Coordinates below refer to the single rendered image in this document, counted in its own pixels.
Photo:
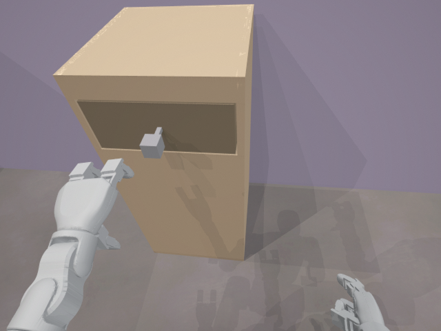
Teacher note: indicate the cabinet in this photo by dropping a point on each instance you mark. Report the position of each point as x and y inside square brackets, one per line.
[186, 203]

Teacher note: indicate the robot right hand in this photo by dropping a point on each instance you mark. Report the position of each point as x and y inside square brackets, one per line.
[349, 316]

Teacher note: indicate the robot left hand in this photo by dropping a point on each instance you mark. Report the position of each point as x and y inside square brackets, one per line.
[86, 200]

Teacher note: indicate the left robot forearm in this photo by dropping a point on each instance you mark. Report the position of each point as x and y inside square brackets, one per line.
[56, 295]

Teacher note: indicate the drawer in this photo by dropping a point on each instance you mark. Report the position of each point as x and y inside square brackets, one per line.
[187, 126]

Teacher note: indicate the handle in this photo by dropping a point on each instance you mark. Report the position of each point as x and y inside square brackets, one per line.
[152, 145]

